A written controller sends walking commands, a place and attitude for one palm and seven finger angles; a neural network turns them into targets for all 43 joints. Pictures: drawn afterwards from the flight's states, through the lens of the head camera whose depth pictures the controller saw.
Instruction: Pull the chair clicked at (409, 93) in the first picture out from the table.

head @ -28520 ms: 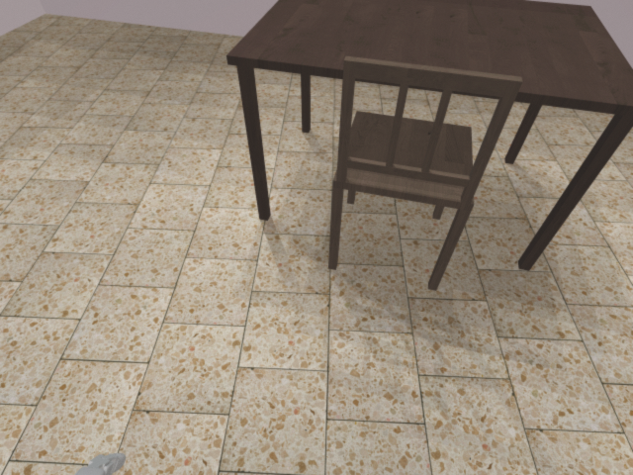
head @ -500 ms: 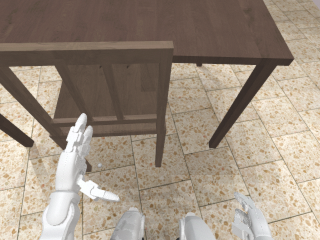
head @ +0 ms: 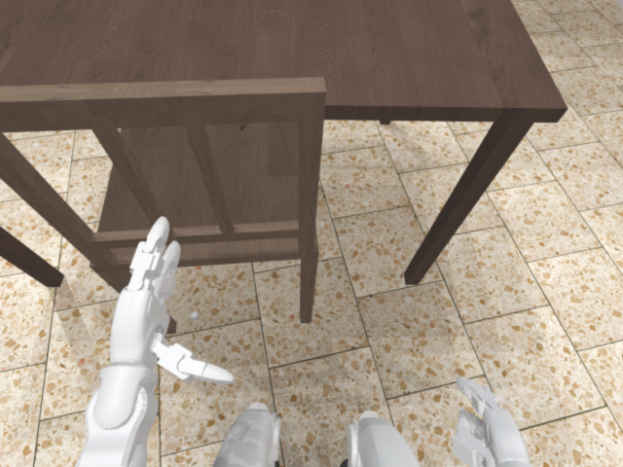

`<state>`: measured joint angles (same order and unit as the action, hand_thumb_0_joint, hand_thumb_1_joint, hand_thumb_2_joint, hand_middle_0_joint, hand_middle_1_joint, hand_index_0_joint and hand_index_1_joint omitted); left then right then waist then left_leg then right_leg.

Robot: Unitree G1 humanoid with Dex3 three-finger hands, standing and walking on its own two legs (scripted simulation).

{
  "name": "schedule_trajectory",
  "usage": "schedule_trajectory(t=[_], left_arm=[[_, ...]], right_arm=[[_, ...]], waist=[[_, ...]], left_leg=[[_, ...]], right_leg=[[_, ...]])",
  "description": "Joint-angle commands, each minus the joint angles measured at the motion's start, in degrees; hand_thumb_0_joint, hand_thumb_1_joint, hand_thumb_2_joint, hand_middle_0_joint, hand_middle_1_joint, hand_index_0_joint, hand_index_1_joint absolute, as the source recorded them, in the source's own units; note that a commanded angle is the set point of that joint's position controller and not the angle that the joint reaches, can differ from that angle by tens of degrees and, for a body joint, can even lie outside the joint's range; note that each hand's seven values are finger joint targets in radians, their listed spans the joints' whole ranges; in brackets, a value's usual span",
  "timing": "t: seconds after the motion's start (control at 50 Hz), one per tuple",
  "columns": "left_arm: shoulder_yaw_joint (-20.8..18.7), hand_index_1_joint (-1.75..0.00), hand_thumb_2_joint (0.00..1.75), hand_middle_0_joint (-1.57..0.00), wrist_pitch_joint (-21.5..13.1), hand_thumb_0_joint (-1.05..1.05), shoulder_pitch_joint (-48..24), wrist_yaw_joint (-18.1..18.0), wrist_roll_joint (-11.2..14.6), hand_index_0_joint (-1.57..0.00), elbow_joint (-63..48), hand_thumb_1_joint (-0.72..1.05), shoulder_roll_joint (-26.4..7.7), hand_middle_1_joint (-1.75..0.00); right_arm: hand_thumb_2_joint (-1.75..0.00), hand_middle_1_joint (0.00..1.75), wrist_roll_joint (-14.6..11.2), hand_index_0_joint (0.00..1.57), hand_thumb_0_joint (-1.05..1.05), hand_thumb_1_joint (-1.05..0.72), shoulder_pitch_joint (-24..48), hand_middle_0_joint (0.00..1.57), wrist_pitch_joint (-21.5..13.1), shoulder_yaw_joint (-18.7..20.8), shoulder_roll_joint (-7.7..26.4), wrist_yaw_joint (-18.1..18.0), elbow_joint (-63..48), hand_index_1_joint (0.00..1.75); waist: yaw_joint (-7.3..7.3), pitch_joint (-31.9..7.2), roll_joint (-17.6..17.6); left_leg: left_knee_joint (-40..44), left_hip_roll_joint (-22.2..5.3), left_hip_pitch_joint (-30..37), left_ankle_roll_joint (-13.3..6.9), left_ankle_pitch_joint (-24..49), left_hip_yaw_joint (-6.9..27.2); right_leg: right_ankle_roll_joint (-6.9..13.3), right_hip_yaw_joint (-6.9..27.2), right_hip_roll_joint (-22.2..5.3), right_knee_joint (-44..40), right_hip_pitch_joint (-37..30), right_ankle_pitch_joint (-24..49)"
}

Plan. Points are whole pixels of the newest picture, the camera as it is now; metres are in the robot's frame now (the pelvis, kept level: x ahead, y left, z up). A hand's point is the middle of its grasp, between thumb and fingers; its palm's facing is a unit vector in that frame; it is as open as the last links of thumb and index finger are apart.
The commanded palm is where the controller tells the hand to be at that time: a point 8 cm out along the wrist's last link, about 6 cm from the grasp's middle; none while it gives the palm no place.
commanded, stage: push the fingers through the gap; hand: left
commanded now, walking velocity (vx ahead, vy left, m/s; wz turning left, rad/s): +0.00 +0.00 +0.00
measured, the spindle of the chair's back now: (139, 188) +0.48 +0.27 +0.01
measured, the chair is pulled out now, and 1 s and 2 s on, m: -0.06 -0.06 -0.06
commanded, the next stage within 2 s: hook a spindle and tug to test in 1.60 s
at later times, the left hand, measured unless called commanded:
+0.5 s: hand (195, 284) +0.33 +0.16 +0.03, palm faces +0.02 -1.00 -0.02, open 16.9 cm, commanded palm +0.31 +0.20 +0.03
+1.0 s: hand (199, 249) +0.38 +0.16 +0.03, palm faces +0.04 -1.00 -0.02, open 17.0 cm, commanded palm +0.35 +0.21 +0.02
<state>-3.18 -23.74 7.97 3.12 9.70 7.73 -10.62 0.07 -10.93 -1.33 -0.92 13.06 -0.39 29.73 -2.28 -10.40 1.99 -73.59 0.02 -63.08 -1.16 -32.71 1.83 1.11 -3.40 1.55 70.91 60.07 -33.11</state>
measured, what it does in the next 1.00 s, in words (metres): stands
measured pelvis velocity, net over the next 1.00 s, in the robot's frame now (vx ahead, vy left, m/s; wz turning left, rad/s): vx -0.01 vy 0.00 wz -0.01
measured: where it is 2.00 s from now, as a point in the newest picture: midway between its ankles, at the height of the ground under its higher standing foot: outside the picture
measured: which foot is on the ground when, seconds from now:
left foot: down 0.00-1.00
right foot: down 0.00-1.00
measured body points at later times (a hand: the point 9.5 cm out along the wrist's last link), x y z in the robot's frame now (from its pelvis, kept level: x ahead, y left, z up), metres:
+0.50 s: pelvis +0.00 +0.00 +0.00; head +0.10 +0.01 +0.44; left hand +0.32 +0.21 +0.03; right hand +0.16 -0.24 -0.11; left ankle +0.02 +0.10 -0.62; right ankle +0.01 -0.11 -0.62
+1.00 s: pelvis -0.01 +0.00 +0.00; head +0.11 +0.02 +0.43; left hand +0.37 +0.21 +0.03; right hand +0.12 -0.25 -0.12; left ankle +0.02 +0.10 -0.62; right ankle +0.01 -0.11 -0.62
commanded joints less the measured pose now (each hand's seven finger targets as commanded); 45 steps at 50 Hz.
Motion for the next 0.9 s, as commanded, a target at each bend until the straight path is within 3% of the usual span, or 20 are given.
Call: schedule_trajectory(t=[0.0, 0.14, 0.22, 0.26, 0.28, 0.34, 0.38, 0.44, 0.46, 0.48, 0.54, 0.56, 0.58, 0.6, 0.62, 0.68, 0.72, 0.78, 0.86, 0.88], left_arm=[[-4.27, -0.08, 0.30, -0.06, -4.99, 0.00, -6.25, 0.21, 0.79, -0.06, -11.11, -0.50, -6.55, -0.08], [-2.32, -0.08, 0.30, -0.06, -5.28, 0.00, -10.65, 2.32, 1.28, -0.06, -9.77, -0.50, -5.49, -0.08], [-4.53, -0.08, 0.30, -0.06, -4.09, 0.00, -13.76, 2.22, 1.35, -0.06, -6.21, -0.50, -6.96, -0.08], [-6.92, -0.08, 0.30, -0.06, -4.03, 0.00, -16.16, 1.92, 1.27, -0.06, -5.24, -0.50, -9.26, -0.08], [-6.11, -0.08, 0.30, -0.06, -4.04, 0.00, -17.01, 1.88, 1.24, -0.06, -5.20, -0.50, -8.06, -0.08], [-6.00, -0.08, 0.30, -0.06, -4.18, 0.00, -18.00, 1.72, 1.48, -0.06, -5.32, -0.50, -7.93, -0.08], [-3.89, -0.08, 0.30, -0.06, -4.03, 0.00, -19.02, 1.77, 1.10, -0.06, -4.85, -0.50, -6.25, -0.08], [-5.44, -0.08, 0.30, -0.06, -3.63, 0.00, -19.25, 1.67, 1.20, -0.06, -2.31, -0.50, -7.44, -0.08], [-5.90, -0.08, 0.30, -0.06, -3.65, 0.00, -19.36, 1.48, 0.75, -0.06, -1.05, -0.50, -8.08, -0.08], [-4.41, -0.08, 0.30, -0.06, -3.61, 0.00, -20.83, 1.44, 0.55, -0.06, -0.39, -0.50, -6.51, -0.08], [-6.72, -0.08, 0.30, -0.06, -4.03, 0.00, -24.87, 0.78, 0.54, -0.06, 2.12, -0.50, -8.32, -0.08], [-7.28, -0.08, 0.30, -0.06, -4.58, 0.00, -27.01, 0.50, 0.30, -0.06, 1.73, -0.50, -9.20, -0.08], [-6.00, -0.08, 0.30, -0.06, -4.98, 0.00, -29.12, 0.55, 0.17, -0.06, 1.47, -0.50, -7.99, -0.08], [-7.77, -0.08, 0.30, -0.06, -5.54, 0.00, -29.19, 0.30, 0.29, -0.06, 1.35, -0.50, -9.49, -0.08], [-6.25, -0.08, 0.30, -0.06, -5.79, 0.00, -28.96, 0.41, 0.29, -0.06, 1.16, -0.50, -7.92, -0.08], [-6.83, -0.08, 0.30, -0.06, -5.61, 0.00, -27.91, 0.65, 0.26, -0.06, 3.61, -0.50, -8.37, -0.08], [-6.02, -0.08, 0.30, -0.06, -5.15, 0.00, -29.96, 0.96, 0.18, -0.06, 5.93, -0.50, -7.66, -0.08], [-8.27, -0.08, 0.30, -0.06, -5.01, 0.00, -33.33, 0.99, 0.09, -0.06, 8.62, -0.50, -9.63, -0.08], [-7.94, -0.08, 0.30, -0.06, -5.93, 0.00, -35.90, 0.81, 0.03, -0.06, 8.91, -0.50, -9.47, -0.08], [-6.67, -0.08, 0.30, -0.06, -6.13, 0.00, -37.75, 0.79, -0.10, -0.06, 8.45, -0.50, -8.28, -0.08]], right_arm=[[-0.90, 0.30, 0.05, 0.20, 0.00, -0.90, 0.47, 0.20, -2.90, 3.24, 7.82, -0.58, -6.99, 0.30], [-0.90, 0.30, 0.02, 0.20, 0.00, -0.90, 0.13, 0.20, -3.72, 3.42, 8.41, -0.96, -5.77, 0.30], [-0.90, 0.30, -0.07, 0.20, 0.00, -0.90, 0.09, 0.20, -3.37, 3.38, 8.53, -1.22, -5.23, 0.30], [-0.90, 0.30, -0.09, 0.20, 0.00, -0.90, -0.02, 0.20, -3.22, 3.32, 8.79, -1.41, -5.05, 0.30], [-0.90, 0.30, -0.10, 0.20, 0.00, -0.90, 0.36, 0.20, -3.15, 3.30, 8.51, -1.33, -5.14, 0.30], [-0.90, 0.30, -0.09, 0.20, 0.00, -0.90, 0.00, 0.20, -3.16, 3.36, 8.48, -1.15, -4.99, 0.30], [-0.90, 0.30, -0.08, 0.20, 0.00, -0.90, -0.29, 0.20, -3.06, 3.32, 8.44, -0.85, -4.91, 0.30], [-0.90, 0.30, -0.19, 0.20, 0.00, -0.90, -0.74, 0.20, -2.65, 3.57, 8.71, -0.82, -4.38, 0.30], [-0.90, 0.30, -0.12, 0.20, 0.00, -0.90, -0.93, 0.20, -2.45, 3.46, 8.89, -0.83, -4.33, 0.30], [-0.90, 0.30, -0.14, 0.20, 0.00, -0.90, -0.67, 0.20, -2.36, 3.38, 8.66, -0.66, -4.31, 0.30], [-0.90, 0.30, -0.08, 0.20, 0.00, -0.90, -1.06, 0.20, -2.03, 3.44, 8.94, -0.82, -3.77, 0.30], [-0.90, 0.30, 0.03, 0.20, 0.00, -0.90, -0.96, 0.20, -2.06, 3.42, 9.09, -0.94, -3.57, 0.30], [-0.90, 0.30, 0.12, 0.20, 0.00, -0.90, -1.03, 0.20, -2.10, 3.36, 8.85, -0.92, -3.43, 0.30], [-0.90, 0.30, 0.16, 0.20, 0.00, -0.90, -1.32, 0.20, -2.16, 3.55, 8.92, -0.95, -3.18, 0.30], [-0.90, 0.30, 0.22, 0.20, 0.00, -0.90, -1.33, 0.20, -2.20, 3.49, 8.69, -0.86, -3.20, 0.30], [-0.90, 0.30, 0.16, 0.20, 0.00, -0.90, -1.98, 0.20, -1.81, 3.63, 8.87, -0.65, -2.79, 0.30], [-0.90, 0.30, 0.06, 0.20, 0.00, -0.90, -2.18, 0.20, -1.45, 3.54, 8.94, -0.52, -2.39, 0.30], [-0.90, 0.30, -0.03, 0.20, 0.00, -0.90, -2.47, 0.20, -1.09, 3.59, 9.30, -0.74, -1.93, 0.30], [-0.90, 0.30, 0.09, 0.20, 0.00, -0.90, -3.18, 0.20, -1.05, 3.66, 9.43, -0.67, -1.69, 0.30], [-0.90, 0.30, 0.17, 0.20, 0.00, -0.90, -3.20, 0.20, -1.01, 3.66, 9.20, -0.54, -1.48, 0.30]], waist=[[-0.80, -18.16, -0.60], [-1.52, -19.16, 0.93], [-1.34, -18.41, -0.62], [-0.85, -18.99, -0.23], [-0.56, -19.62, 1.54], [-0.31, -21.97, 1.55], [-0.95, -22.00, 2.16], [-1.18, -20.93, -0.83], [-0.87, -20.49, -0.18], [-1.38, -19.24, 1.05], [-1.44, -18.54, -1.22], [-1.50, -19.27, 0.08], [-1.80, -20.37, 0.48], [-1.06, -21.47, 1.05], [-1.20, -22.89, 1.91], [-1.26, -23.22, 1.05], [-1.91, -21.06, 0.38], [-2.05, -20.75, -0.42], [-1.86, -22.84, 2.04], [-2.37, -23.50, 2.56]], left_leg=[[8.45, 0.17, 12.62, -0.16, 18.05, 0.61], [8.05, 0.06, 14.35, -0.13, 19.27, 1.00], [8.09, 0.17, 12.84, -0.28, 17.36, 0.72], [8.16, 0.15, 12.31, -0.27, 16.87, 0.83], [8.31, 0.24, 13.24, -0.19, 17.37, 0.55], [8.61, 0.10, 15.17, -0.06, 19.55, 0.67], [8.95, -0.11, 16.54, 0.05, 21.07, 1.03], [8.89, -0.14, 14.95, -0.04, 19.65, 0.69], [9.24, -0.16, 14.67, 0.06, 19.54, 0.98], [9.26, -0.11, 15.00, 0.08, 18.81, 0.84], [9.16, -0.01, 12.94, -0.01, 16.22, 0.69], [9.00, -0.06, 13.33, -0.02, 16.49, 0.88], [8.88, 0.01, 14.38, -0.07, 16.94, 0.78], [9.05, -0.08, 15.10, 0.17, 17.96, 0.94], [9.00, -0.02, 16.47, 0.14, 19.56, 0.77], [9.12, -0.21, 16.61, 0.24, 21.46, 0.73], [9.30, -0.10, 15.24, 0.21, 19.61, 0.65], [9.25, -0.11, 13.98, 0.16, 17.75, 0.66], [9.57, -0.34, 17.30, 0.44, 20.48, 1.18], [9.32, -0.33, 18.13, 0.47, 20.98, 1.17]], right_leg=[[0.34, 1.62, -0.01, -9.13, -11.48, 18.55], [0.48, 1.35, -0.15, -8.85, -9.84, 18.53], [0.34, 1.71, -0.14, -9.46, -10.26, 17.18], [0.45, 1.76, -0.02, -9.14, -10.19, 16.28], [0.50, 1.86, -0.15, -9.08, -10.10, 16.65], [0.54, 1.81, -0.17, -8.94, -11.14, 18.44], [0.56, 1.33, -0.20, -8.75, -10.34, 19.29], [0.26, 1.65, -0.18, -9.41, -10.99, 19.11], [0.47, 1.47, -0.07, -9.11, -10.52, 18.42], [0.44, 1.44, -0.11, -9.39, -9.17, 17.64], [0.34, 1.74, -0.09, -9.77, -9.50, 15.56], [0.43, 1.75, -0.06, -9.38, -8.79, 15.42], [0.37, 1.83, -0.17, -9.37, -8.67, 15.76], [0.54, 1.85, -0.14, -9.02, -9.23, 16.32], [0.51, 1.89, -0.19, -9.01, -9.56, 17.70], [0.46, 1.76, -0.11, -8.94, -10.35, 19.72], [0.38, 1.72, -0.08, -9.39, -9.87, 18.53], [0.31, 1.89, -0.12, -9.48, -9.21, 16.94], [0.68, 1.43, 0.05, -9.00, -8.12, 17.81], [0.54, 1.39, -0.06, -8.94, -7.56, 18.07]])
